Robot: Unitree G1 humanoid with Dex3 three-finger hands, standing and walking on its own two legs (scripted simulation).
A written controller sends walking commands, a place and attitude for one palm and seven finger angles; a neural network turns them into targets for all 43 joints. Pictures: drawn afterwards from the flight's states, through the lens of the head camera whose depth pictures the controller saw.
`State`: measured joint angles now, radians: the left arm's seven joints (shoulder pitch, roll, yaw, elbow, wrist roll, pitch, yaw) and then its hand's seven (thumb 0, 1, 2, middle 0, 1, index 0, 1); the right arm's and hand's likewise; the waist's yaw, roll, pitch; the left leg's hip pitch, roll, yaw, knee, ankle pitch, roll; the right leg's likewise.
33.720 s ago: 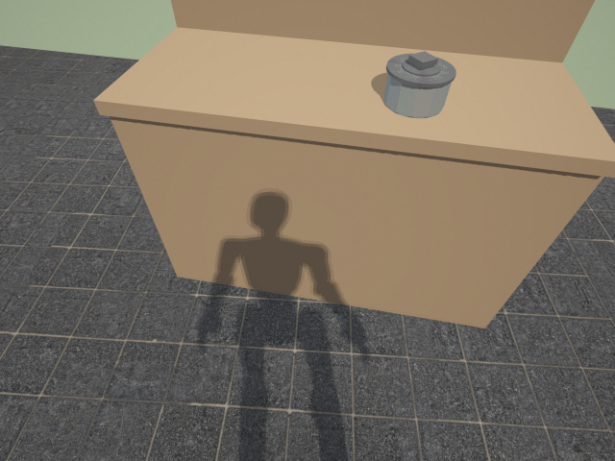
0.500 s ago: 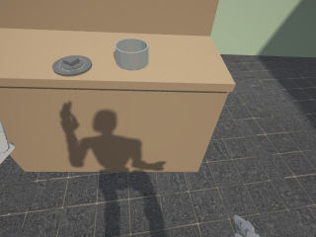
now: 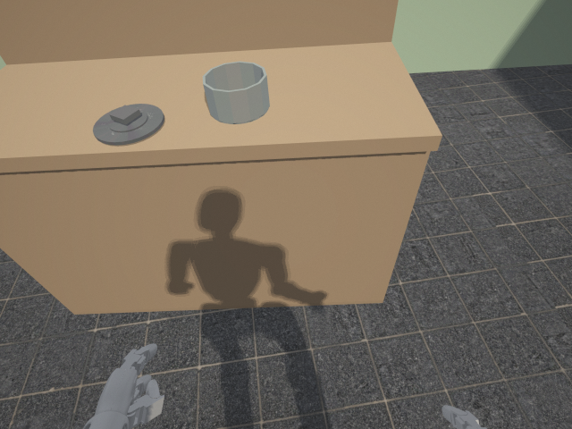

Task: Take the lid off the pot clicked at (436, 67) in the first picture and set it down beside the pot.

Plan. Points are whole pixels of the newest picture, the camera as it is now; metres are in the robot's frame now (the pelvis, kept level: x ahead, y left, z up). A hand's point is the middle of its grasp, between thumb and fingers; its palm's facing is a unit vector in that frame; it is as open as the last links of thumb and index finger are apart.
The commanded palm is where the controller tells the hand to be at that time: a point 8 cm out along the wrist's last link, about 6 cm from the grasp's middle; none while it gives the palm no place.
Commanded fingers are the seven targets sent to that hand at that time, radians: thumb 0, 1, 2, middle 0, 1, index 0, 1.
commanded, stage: stop stepping back and stand still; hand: left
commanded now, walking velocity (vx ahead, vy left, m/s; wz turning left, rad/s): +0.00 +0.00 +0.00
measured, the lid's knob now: (125, 114) +0.74 +0.38 +0.07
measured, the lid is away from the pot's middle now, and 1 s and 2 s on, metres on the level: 0.26 0.26 0.26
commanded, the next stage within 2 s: let the arm hang, fingers relaxed in 0.14 s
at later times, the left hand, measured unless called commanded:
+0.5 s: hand out of the picture +0.08 +0.22 -0.14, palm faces -0.05 -0.95 -0.31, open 7.3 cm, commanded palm none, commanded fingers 0.00 0.90 0.90 -0.20 -0.30 -0.20 -0.30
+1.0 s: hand out of the picture +0.09 +0.19 -0.15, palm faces -0.07 -0.98 -0.21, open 7.3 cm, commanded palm none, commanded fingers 0.00 0.90 0.90 -0.20 -0.30 -0.20 -0.30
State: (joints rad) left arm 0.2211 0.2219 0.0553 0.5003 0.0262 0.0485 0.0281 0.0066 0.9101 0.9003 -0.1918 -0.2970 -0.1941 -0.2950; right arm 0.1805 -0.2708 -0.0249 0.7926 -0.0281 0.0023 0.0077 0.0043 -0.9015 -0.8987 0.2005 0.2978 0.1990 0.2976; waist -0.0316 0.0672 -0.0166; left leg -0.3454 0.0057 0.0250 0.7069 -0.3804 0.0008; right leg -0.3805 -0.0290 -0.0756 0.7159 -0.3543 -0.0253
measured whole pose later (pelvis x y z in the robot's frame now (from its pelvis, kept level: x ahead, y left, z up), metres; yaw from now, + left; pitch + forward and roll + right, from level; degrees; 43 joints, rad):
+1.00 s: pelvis +0.03 +0.02 +0.03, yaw -3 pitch -1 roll -1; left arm 0.18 0.18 0.00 1.11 0.01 0.00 0.04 0.00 0.92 0.90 -0.20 -0.30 -0.20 -0.30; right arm 0.25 -0.17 -0.01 1.11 -0.02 0.02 -0.04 0.00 -0.90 -0.90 0.20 0.30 0.20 0.30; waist -0.03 0.00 0.06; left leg -0.12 0.02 0.08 0.42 -0.29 0.02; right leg -0.16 0.00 -0.02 0.40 -0.23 0.00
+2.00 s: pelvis +0.03 +0.02 +0.03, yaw -4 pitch -1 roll +0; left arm 0.20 0.17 0.00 1.13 0.01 0.00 0.04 0.01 0.91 0.90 -0.20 -0.30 -0.20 -0.30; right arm 0.25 -0.16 -0.01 1.12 -0.02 0.01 -0.04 0.00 -0.90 -0.90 0.20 0.30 0.20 0.30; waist -0.02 0.01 0.06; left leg -0.11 0.01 0.09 0.41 -0.29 0.02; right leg -0.16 -0.01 -0.01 0.41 -0.23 0.01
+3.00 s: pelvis +0.03 +0.02 +0.03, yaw -4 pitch -1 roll +0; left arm 0.19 0.17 0.00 1.13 0.01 0.00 0.04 0.01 0.92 0.90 -0.20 -0.30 -0.20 -0.30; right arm 0.25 -0.16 -0.01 1.12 -0.02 0.01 -0.04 0.00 -0.90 -0.90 0.20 0.30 0.20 0.30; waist -0.02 0.01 0.06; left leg -0.11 0.02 0.09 0.41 -0.28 0.02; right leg -0.16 0.00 -0.02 0.40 -0.22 0.00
